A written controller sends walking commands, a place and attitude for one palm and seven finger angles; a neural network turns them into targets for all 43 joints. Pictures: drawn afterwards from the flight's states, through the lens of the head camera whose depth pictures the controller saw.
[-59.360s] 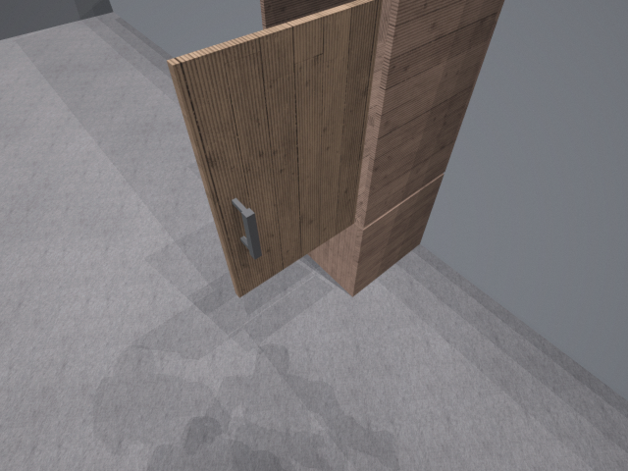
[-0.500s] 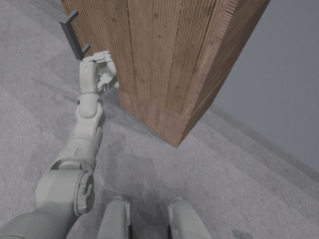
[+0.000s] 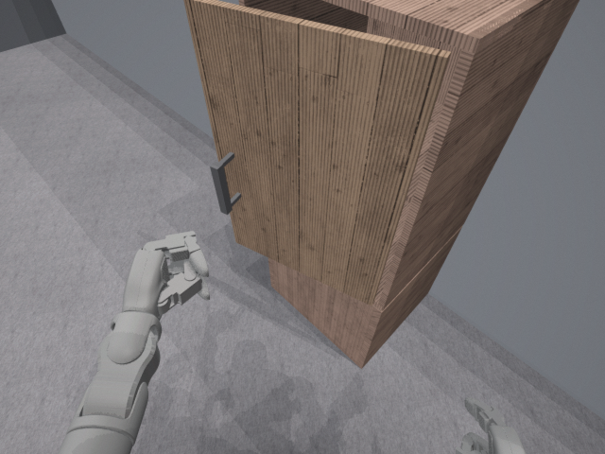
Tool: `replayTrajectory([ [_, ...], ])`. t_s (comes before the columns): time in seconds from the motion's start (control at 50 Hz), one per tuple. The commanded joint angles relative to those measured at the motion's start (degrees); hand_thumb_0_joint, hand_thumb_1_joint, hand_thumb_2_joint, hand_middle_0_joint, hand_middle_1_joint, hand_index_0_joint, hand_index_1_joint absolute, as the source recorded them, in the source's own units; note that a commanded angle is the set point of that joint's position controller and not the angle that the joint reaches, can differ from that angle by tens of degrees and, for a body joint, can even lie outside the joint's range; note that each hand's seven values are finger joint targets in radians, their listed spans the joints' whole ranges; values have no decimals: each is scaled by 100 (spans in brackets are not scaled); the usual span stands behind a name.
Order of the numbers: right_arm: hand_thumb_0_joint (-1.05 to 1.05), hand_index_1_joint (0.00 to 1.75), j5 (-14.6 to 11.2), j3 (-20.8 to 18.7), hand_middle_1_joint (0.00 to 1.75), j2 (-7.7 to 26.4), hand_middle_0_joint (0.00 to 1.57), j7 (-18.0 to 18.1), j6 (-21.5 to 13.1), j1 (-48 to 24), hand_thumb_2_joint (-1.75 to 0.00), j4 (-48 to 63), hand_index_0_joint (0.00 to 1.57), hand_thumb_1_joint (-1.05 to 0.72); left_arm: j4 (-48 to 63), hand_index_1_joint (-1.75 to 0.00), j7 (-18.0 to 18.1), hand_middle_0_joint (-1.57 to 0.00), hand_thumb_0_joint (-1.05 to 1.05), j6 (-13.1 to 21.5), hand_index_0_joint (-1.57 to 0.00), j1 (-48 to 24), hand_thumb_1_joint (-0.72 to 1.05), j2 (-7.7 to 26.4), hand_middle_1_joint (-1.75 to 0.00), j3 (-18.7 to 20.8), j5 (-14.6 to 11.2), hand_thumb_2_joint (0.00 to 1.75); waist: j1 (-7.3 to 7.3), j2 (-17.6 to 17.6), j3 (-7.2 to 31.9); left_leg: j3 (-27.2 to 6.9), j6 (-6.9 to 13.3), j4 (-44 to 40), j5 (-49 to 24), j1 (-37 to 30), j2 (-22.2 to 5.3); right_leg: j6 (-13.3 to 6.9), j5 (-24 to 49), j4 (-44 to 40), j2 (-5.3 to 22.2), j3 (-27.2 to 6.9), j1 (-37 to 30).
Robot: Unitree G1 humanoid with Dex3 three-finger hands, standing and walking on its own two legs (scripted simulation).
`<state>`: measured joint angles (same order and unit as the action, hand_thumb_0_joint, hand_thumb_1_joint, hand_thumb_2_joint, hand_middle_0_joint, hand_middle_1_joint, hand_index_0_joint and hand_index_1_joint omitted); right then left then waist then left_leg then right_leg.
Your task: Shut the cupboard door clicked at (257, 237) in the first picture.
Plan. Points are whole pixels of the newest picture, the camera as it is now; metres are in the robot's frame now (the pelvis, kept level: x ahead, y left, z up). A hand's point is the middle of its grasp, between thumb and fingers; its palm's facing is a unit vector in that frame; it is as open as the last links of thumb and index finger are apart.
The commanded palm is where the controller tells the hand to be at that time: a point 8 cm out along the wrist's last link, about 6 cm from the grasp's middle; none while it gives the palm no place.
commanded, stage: draw the hand back to the body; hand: left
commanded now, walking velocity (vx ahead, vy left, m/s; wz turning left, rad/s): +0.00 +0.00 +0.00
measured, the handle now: (227, 183) +0.64 +0.17 -0.05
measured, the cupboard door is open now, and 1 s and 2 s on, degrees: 16 16 16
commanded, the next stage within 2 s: step back with the hand held close in 0.96 s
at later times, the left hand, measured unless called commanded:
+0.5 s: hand (22, 307) +0.23 +0.27 +0.17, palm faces +0.40 -0.83 -0.38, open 5.5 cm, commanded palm +0.18 +0.30 +0.20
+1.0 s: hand out of the picture +0.21 +0.27 +0.20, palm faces +0.47 -0.79 -0.40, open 7.4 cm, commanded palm +0.16 +0.30 +0.21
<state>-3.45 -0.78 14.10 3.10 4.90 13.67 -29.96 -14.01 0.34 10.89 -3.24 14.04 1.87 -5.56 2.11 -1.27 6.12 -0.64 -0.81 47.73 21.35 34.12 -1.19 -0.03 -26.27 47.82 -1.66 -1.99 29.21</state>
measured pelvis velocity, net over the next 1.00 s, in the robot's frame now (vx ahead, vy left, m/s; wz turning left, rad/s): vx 0.02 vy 0.00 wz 0.02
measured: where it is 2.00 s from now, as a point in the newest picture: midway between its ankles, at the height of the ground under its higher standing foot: outside the picture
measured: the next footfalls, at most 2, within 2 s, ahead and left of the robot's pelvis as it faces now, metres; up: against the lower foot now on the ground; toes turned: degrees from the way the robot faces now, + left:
none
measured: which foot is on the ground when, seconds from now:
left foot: down 0.00-1.00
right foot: down 0.00-1.00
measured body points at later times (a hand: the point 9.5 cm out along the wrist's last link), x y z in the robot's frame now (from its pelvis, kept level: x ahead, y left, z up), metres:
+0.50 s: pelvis +0.03 +0.01 +0.04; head +0.01 -0.01 +0.49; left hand +0.20 +0.31 +0.19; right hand +0.23 -0.18 -0.04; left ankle +0.03 +0.13 -0.70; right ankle -0.02 -0.12 -0.70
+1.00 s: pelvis +0.02 +0.00 +0.04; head +0.00 -0.02 +0.49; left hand +0.18 +0.31 +0.22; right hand +0.22 -0.22 -0.04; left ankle +0.03 +0.13 -0.70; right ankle -0.02 -0.12 -0.70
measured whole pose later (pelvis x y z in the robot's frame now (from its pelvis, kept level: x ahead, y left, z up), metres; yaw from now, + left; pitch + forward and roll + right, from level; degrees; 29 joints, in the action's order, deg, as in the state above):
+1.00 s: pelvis +0.02 +0.00 +0.04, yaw +1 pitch -3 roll +0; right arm -1.4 1.3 12.8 5.2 -5.0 11.7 -34.9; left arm 21.8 5.8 3.5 26.8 20.7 19.9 -4.5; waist -3.3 -3.2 2.1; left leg -1.0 -0.6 27.9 14.8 10.5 -0.5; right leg -0.1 -18.9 26.3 -0.5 -1.4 4.8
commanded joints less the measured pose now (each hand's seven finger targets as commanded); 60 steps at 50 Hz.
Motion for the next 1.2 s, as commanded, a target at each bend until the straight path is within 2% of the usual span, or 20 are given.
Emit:
replayTrajectory([
  [0.0, 0, 30, -17, -32, 30, 433, 20, 257, -189, -705, -90, 937, 20, -90, 2073, -114, 328, -97, 0, -211, -97, -1012, 90, 971, -114, 452, 88, 90, -117, 96, 880, 168, 294, -1166, -1089, -1769, 94, -21, 1856, -1486, 85, 155, -696],
  [0.04, 0, 30, -12, 25, 30, 405, 20, 305, -255, -793, -90, 911, 20, -90, 2310, -108, 376, -92, 0, -354, -92, -838, 90, 946, -108, 433, 106, 90, -124, -139, 722, 144, 282, -1380, -1193, -2093, 87, -39, 1895, -1667, 100, 196, -844],
  [0.12, 0, 30, 44, 93, 30, 424, 20, 312, -410, -884, -90, 887, 20, -90, 2743, -96, 421, -81, 0, -599, -81, -255, 90, 970, -96, 530, 105, 90, -196, -47, 493, 65, 265, -1758, -1376, -2516, 51, -54, 1978, -2009, 75, 281, -1157],
  [0.16, 0, 30, 68, 146, 30, 397, 20, 284, -484, -933, -90, 876, 20, -90, 3136, -90, 440, -75, 0, -671, -75, -8, 90, 934, -90, 564, 112, 90, -217, -248, 467, 52, 239, -1897, -1549, -2744, 42, -64, 2120, -2107, 91, 319, -1331],
  [0.32, 0, 30, 190, 192, 30, 396, 20, 197, -761, -1020, -90, 714, 20, -90, 4070, -66, 532, -53, 0, -799, -53, 1310, 90, 1428, -66, 1428, 131, 90, -399, -217, 186, 61, 195, -2217, -2154, -2888, 7, -41, 2568, -2431, 116, 383, -1847],
  [0.36, 0, 30, 201, 198, 30, 354, 20, 177, -831, -1045, -90, 707, 20, -90, 4431, -60, 560, -47, 0, -764, -47, 1478, 90, 1490, -60, 1600, 129, 90, -427, -429, 243, 73, 190, -2254, -2228, -2975, 11, -45, 2595, -2440, 139, 391, -1919],
  [0.42, 0, 30, 221, 145, 30, 393, 20, 173, -938, -1057, -90, 634, 20, -90, 4650, -51, 604, -39, 0, -742, -39, 1912, 90, 1766, -51, 2040, 116, 90, -497, -212, 249, 123, 216, -2234, -2354, -2953, 16, -18, 2762, -2498, 139, 383, -2021],
  [0.44, 0, 30, 204, 144, 30, 365, 20, 168, -966, -1049, -90, 633, 20, -90, 4815, -48, 611, -36, 0, -706, -36, 1983, 90, 1713, -48, 2054, 115, 90, -492, -350, 308, 132, 208, -2234, -2420, -2980, 17, -22, 2780, -2456, 159, 390, -2064],
  [0.56, 0, 30, 180, 70, 30, 381, 20, 188, -1143, -1040, -90, 559, 20, -90, 5048, -30, 689, -20, 0, -553, -20, 2553, 90, 2004, -30, 2713, 87, 90, -572, -295, 43, 165, 200, -2293, -2097, -2856, 18, -11, 2448, -2531, 136, 421, -1948],
  [0.62, 0, 30, 182, 19, 30, 457, 20, 191, -1159, -979, -90, 478, 20, -90, 4454, -30, 624, -20, 0, -598, -20, 2642, 90, 1520, -30, 2292, 95, 90, -472, 137, -424, 167, 239, -2323, -1883, -2737, 13, 25, 2254, -2616, 135, 431, -1687],
  [0.68, 0, 30, 185, -15, 30, 493, 20, 212, -1160, -954, -90, 473, 20, -90, 4506, -30, 640, -20, 0, -553, -20, 2390, 90, 1590, -30, 2304, 115, 90, -468, 128, -283, 164, 269, -2321, -1764, -2779, 38, 37, 2113, -2592, 156, 399, -1707],
  [0.74, 0, 30, 202, -8, 30, 477, 20, 246, -1223, -1030, -90, 485, 20, -90, 4829, -30, 664, -20, 0, -473, -20, 2259, 90, 1819, -30, 2446, 139, 90, -542, -217, -14, 214, 293, -2303, -1840, -2881, 75, 28, 2246, -2570, 201, 351, -1875],
  [0.78, 0, 30, 206, 8, 30, 428, 20, 250, -1269, -1037, -90, 467, 20, -90, 4898, -30, 685, -20, 0, -419, -20, 2388, 90, 1879, -30, 2531, 138, 90, -580, -133, 50, 213, 282, -2268, -1952, -2853, 88, 19, 2381, -2525, 188, 373, -1940],
  [0.82, 0, 30, 213, 12, 30, 434, 20, 267, -1297, -1055, -90, 432, 20, -90, 4922, -30, 693, -20, 0, -410, -20, 2424, 90, 2045, -30, 2686, 135, 90, -609, -254, -2, 228, 270, -2260, -1935, -2818, 83, 14, 2393, -2588, 188, 342, -1946],
  [0.88, 0, 30, 195, 34, 30, 380, 20, 267, -1313, -1061, -90, 444, 20, -90, 4886, -30, 678, -20, 0, -380, -20, 2402, 90, 1884, -30, 2589, 119, 90, -573, -463, -277, 259, 237, -2295, -1788, -2783, 75, 11, 2206, -2649, 176, 338, -1785],
  [0.92, 0, 30, 207, 19, 30, 408, 20, 273, -1322, -1030, -90, 407, 20, -90, 4733, -30, 669, -20, 0, -380, -20, 2479, 90, 1904, -30, 2639, 103, 90, -576, -242, -336, 237, 241, -2319, -1736, -2747, 61, 14, 2138, -2716, 156, 332, -1784],
  [1.06, 0, 30, 212, 0, 30, 406, 20, 246, -1278, -1032, -90, 437, 20, -90, 4642, -30, 595, -20, 0, -392, -20, 2562, 90, 1721, -30, 2503, 69, 90, -547, -108, -250, 290, 270, -2312, -1834, -2831, 52, 60, 2319, -2686, 172, 317, -1810],
  [1.08, 0, 30, 194, -41, 30, 565, 20, 220, -1160, -912, -90, 513, 20, -90, 4892, -30, 646, -20, 0, -134, -20, 2008, 90, 2281, -30, 3026, 121, 90, -321, -132, -394, 224, 355, -1895, -1536, -2563, -21, 13, 2594, -3005, 540, -198, -1417],
  [1.14, 0, 30, 231, -78, 30, 490, 20, 223, -975, -957, -90, 383, 20, -90, 4463, -30, 617, -20, 0, 43, -20, 2430, 90, 1978, -30, 2696, 163, 90, -251, 359, -296, 165, 288, -1573, -1527, -2388, 39, -94, 3230, -2933, 868, -316, -1387],
  [1.18, 0, 30, 225, -120, 30, 535, 20, 223, -888, -919, -90, 427, 20, -90, 4541, -30, 633, -20, 0, 103, -20, 2640, 90, 1920, -30, 2662, 159, 90, -238, -2, -11, 131, 283, -1764, -1983, -2500, -39, -71, 3331, -2644, 784, -164, -1522],
])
